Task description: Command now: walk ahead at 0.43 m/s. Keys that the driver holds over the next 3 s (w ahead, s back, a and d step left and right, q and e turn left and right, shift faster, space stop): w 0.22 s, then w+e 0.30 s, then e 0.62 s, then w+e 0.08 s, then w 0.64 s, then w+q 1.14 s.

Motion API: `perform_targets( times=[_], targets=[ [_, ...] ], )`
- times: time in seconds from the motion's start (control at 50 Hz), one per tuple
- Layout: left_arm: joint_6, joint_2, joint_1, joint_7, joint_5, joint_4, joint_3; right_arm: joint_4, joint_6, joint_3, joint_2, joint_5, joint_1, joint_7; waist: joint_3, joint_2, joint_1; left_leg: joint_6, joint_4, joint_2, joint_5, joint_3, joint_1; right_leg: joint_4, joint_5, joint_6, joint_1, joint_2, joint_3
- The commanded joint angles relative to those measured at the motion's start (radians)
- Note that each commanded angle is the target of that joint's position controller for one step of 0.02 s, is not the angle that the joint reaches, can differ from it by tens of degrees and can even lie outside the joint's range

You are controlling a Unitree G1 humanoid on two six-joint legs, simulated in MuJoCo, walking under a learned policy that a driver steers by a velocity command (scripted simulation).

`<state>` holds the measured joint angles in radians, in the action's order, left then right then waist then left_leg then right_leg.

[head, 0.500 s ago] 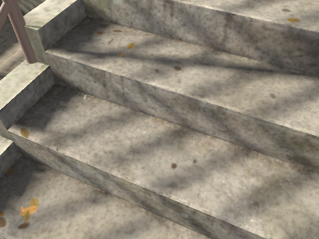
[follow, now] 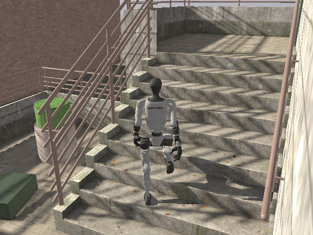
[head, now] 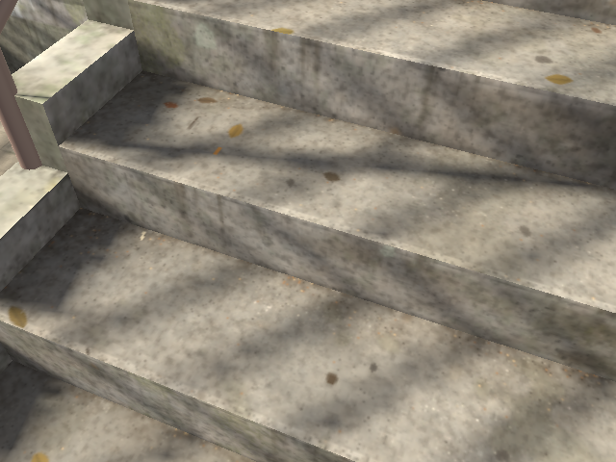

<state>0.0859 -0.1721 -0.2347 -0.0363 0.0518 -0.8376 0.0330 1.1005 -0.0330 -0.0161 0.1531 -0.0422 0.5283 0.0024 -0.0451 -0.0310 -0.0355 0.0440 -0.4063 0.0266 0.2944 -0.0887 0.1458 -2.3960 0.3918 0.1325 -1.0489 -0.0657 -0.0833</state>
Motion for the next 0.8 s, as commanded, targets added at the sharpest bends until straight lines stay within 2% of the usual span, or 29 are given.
perform_targets(
  times=[0.02,0.04,0.06,0.08,0.1,0.12,0.14,0.16,0.18,0.2,0.22,0.24,0.26,0.28,0.3,0.34,0.4,0.46,0.5,0.56,0.62,0.66,0.68,0.7,0.72,0.74,0.76,0.78,0.8],
  targets=[
    [0.005,0.130,0.110,-0.025,-0.002,0.214,0.095,-0.054,-0.004,-0.035,0.023,-0.002,-0.111,-0.007,0.209,0.029,0.124,0.081,0.250,-0.279,0.008,0.139,0.199,0.039,-0.089,0.010,-0.364,0.074,-0.054],
    [-0.003,0.080,0.175,-0.018,-0.016,0.257,0.101,-0.082,-0.018,-0.042,0.041,0.009,-0.207,-0.012,0.232,0.048,0.149,0.070,0.333,-0.188,-0.011,0.008,0.466,0.355,-0.196,-0.016,-0.144,0.080,0.040],
    [-0.012,0.039,0.244,-0.004,-0.036,0.280,0.110,-0.081,-0.042,-0.047,0.043,0.028,-0.185,-0.001,0.214,0.071,0.126,0.131,0.457,-0.163,-0.089,-0.023,0.685,0.570,-0.258,-0.056,0.123,0.086,0.180],
    [-0.007,0.049,0.288,0.015,-0.050,0.304,0.118,-0.057,-0.056,-0.041,0.074,0.053,-0.116,0.009,0.138,0.110,0.119,0.159,0.541,-0.168,-0.189,0.017,0.664,0.663,-0.287,-0.067,0.314,0.137,0.254],
    [-0.008,0.017,0.273,0.031,-0.055,0.276,0.102,-0.030,-0.057,-0.032,0.104,0.080,-0.052,0.011,0.019,0.113,0.108,0.159,0.540,-0.148,-0.545,-0.022,0.509,0.756,-0.265,-0.051,0.472,0.098,0.342],
    [-0.002,0.002,0.263,0.046,-0.046,0.263,0.094,-0.012,-0.050,-0.010,0.183,0.091,0.023,0.011,-0.029,0.175,0.110,0.169,0.425,-0.176,-1.008,-0.016,0.312,0.869,-0.145,-0.041,0.522,0.077,0.358],
    [0.001,-0.033,0.243,0.047,-0.038,0.257,0.078,-0.006,-0.040,0.006,0.240,0.081,0.080,0.021,-0.079,0.246,0.126,0.164,0.263,-0.198,-1.581,-0.020,0.071,0.977,0.058,-0.026,0.502,0.012,0.378],
    [0.005,-0.054,0.142,0.034,-0.035,0.223,0.059,0.002,-0.015,0.019,0.268,0.048,0.090,0.037,-0.109,0.336,0.172,0.161,0.115,-0.276,-1.880,0.040,-0.166,1.103,0.174,-0.005,0.455,-0.015,0.345],
    [0.007,-0.084,0.073,0.025,-0.027,0.208,0.039,0.002,0.000,0.025,0.262,0.037,0.093,0.043,-0.132,0.376,0.204,0.158,-0.035,-0.312,-1.883,0.065,-0.319,1.309,0.215,0.024,0.460,-0.025,0.263],
    [0.003,-0.153,-0.066,0.014,-0.044,0.155,0.004,-0.041,-0.013,0.031,0.246,0.007,0.063,0.052,-0.196,0.305,0.245,0.171,-0.236,-0.306,-1.868,0.092,-0.222,1.379,0.100,0.077,0.662,0.036,0.047],
    [-0.019,-0.249,-0.228,0.007,-0.072,0.073,-0.036,-0.086,-0.034,0.018,0.135,0.020,0.053,0.023,-0.288,-0.101,0.251,0.141,-0.530,-0.149,-1.300,0.106,0.153,1.732,0.169,0.217,0.962,0.246,-0.428],
    [-0.048,-0.288,-0.368,0.035,-0.102,-0.025,-0.053,-0.129,-0.067,0.015,0.069,0.022,-0.123,-0.025,-0.262,-0.312,0.279,0.096,-1.047,0.094,-0.198,0.247,0.442,2.197,0.324,0.287,1.026,0.363,-0.926],
    [-0.041,-0.182,-0.275,0.048,-0.096,-0.055,-0.036,-0.203,-0.092,0.024,0.038,0.048,-0.233,-0.073,-0.098,-0.200,0.197,0.104,-1.417,0.090,-0.109,0.401,0.672,2.201,0.483,0.225,0.890,0.401,-0.960],
    [-0.035,-0.076,-0.161,0.031,-0.091,-0.069,-0.005,-0.299,-0.094,0.001,-0.003,0.059,-0.361,-0.092,0.083,-0.099,0.115,0.125,-1.530,0.032,-0.126,0.330,0.814,2.119,0.450,0.167,0.690,0.391,-0.749],
    [-0.028,0.017,-0.104,0.013,-0.084,-0.098,0.016,-0.341,-0.089,-0.002,0.008,0.049,-0.389,-0.088,0.152,-0.001,0.039,0.136,-1.546,-0.015,-0.157,0.252,0.842,2.063,0.330,0.103,0.575,0.337,-0.523],
    [-0.026,0.104,-0.071,-0.017,-0.088,-0.152,0.029,-0.328,-0.072,-0.022,-0.024,0.039,-0.245,-0.077,0.115,0.057,-0.066,0.147,-1.653,-0.052,-0.207,0.220,0.877,2.019,0.097,0.015,0.550,0.230,-0.256],
    [-0.029,0.040,-0.095,-0.034,-0.085,-0.162,0.016,-0.345,-0.063,-0.062,-0.060,0.043,-0.243,-0.060,0.107,0.058,-0.075,0.103,-1.573,-0.103,-0.266,0.123,1.004,2.028,-0.011,0.011,0.537,0.188,-0.081],
    [-0.014,0.004,-0.118,-0.013,-0.081,-0.155,0.012,-0.397,-0.059,-0.063,-0.026,0.012,-0.362,-0.028,0.077,-0.004,-0.045,0.007,-1.420,-0.127,-0.411,0.034,0.920,2.091,-0.063,0.040,0.406,0.149,-0.072],
    [-0.015,-0.005,-0.257,-0.004,-0.089,-0.193,0.011,-0.377,-0.056,-0.062,-0.043,0.033,-0.392,-0.014,0.045,-0.067,0.026,-0.019,-1.521,-0.131,-0.400,0.002,1.033,2.071,-0.098,0.084,0.561,0.182,-0.149],
    [-0.032,-0.014,-0.484,0.027,-0.080,-0.245,-0.001,-0.439,-0.079,-0.068,-0.042,0.034,-0.586,-0.019,0.070,-0.074,0.151,-0.042,-1.567,-0.157,-0.264,0.021,1.427,2.036,-0.202,0.102,1.015,0.264,-0.334],
    [-0.073,0.006,-0.554,0.063,-0.074,-0.242,-0.014,-0.549,-0.106,-0.086,-0.063,0.037,-0.790,-0.037,0.109,-0.092,0.205,-0.082,-1.439,-0.168,-0.144,0.019,1.567,2.050,-0.321,0.081,1.184,0.300,-0.394],
    [-0.099,-0.012,-0.480,0.093,-0.057,-0.188,-0.027,-0.628,-0.104,-0.108,-0.076,0.035,-0.877,-0.052,0.134,-0.094,0.182,-0.078,-1.157,-0.156,-0.077,-0.056,1.290,2.212,-0.446,0.085,0.993,0.286,-0.313],
    [-0.101,-0.015,-0.445,0.106,-0.027,-0.178,-0.040,-0.686,-0.094,-0.123,-0.107,0.033,-0.949,-0.048,0.149,-0.178,0.157,-0.047,-0.900,-0.158,0.091,-0.026,0.964,2.315,-0.539,0.074,0.812,0.285,-0.270],
    [-0.092,-0.046,-0.415,0.096,-0.048,-0.152,-0.045,-0.671,-0.081,-0.085,-0.043,0.055,-0.849,-0.035,0.076,-0.196,0.091,-0.024,-0.765,-0.055,0.100,-0.166,0.633,2.303,-0.818,0.055,0.735,0.224,-0.179],
    [-0.059,-0.094,-0.399,0.074,-0.069,-0.145,-0.047,-0.607,-0.078,-0.030,0.034,0.073,-0.641,-0.009,-0.041,-0.348,-0.009,0.015,-0.802,0.021,0.011,-0.154,0.355,2.179,-1.475,0.055,0.779,0.235,-0.169],
    [-0.040,-0.187,-0.270,0.066,-0.061,-0.102,-0.071,-0.533,-0.070,0.029,0.171,0.072,-0.343,0.012,-0.189,-0.390,-0.165,0.064,-0.692,-0.016,-0.030,0.006,0.210,1.960,-1.794,0.009,0.923,0.207,-0.108],
    [-0.010,-0.181,-0.203,0.061,-0.046,-0.051,-0.085,-0.480,-0.080,0.062,0.260,0.019,-0.122,0.018,-0.395,-0.172,-0.235,0.164,-0.573,-0.204,-0.157,0.334,-0.159,1.651,-1.554,-0.038,0.706,0.146,-0.124],
    [0.023,-0.070,-0.242,0.041,-0.055,-0.016,-0.059,-0.457,-0.064,0.089,0.349,-0.041,-0.034,0.030,-0.626,0.340,-0.216,0.322,-0.139,-0.487,-0.241,0.869,-0.422,1.214,-0.580,-0.079,0.485,-0.028,-0.105],
    [0.029,-0.055,-0.254,0.009,-0.073,-0.045,-0.072,-0.491,-0.055,0.067,0.278,-0.070,-0.135,0.054,-0.640,0.381,-0.151,0.358,0.045,-0.532,-0.193,1.125,-0.306,0.747,-0.133,-0.127,0.450,-0.094,-0.245]
  ],
)
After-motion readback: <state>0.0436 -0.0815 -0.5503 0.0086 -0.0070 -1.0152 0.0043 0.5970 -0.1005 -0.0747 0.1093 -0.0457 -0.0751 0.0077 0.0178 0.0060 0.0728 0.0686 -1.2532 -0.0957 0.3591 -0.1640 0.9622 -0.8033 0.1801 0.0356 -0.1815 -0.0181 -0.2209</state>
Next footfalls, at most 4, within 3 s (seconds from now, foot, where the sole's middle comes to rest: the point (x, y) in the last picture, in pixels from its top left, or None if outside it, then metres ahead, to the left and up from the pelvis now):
0.18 right None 0.21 -0.10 -0.61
0.74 left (265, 353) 0.61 0.08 -0.44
1.26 right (392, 415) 0.48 -0.13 -0.44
1.72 left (393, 183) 0.87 -0.16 -0.27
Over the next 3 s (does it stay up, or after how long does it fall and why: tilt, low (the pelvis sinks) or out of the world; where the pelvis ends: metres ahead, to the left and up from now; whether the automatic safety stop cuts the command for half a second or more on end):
stays up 1.32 -0.39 0.81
